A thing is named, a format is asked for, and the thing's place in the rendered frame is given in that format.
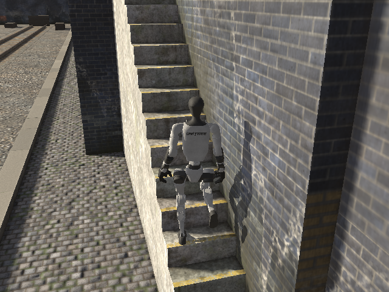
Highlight stairs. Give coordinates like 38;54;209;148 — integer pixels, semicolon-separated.
112;0;246;292

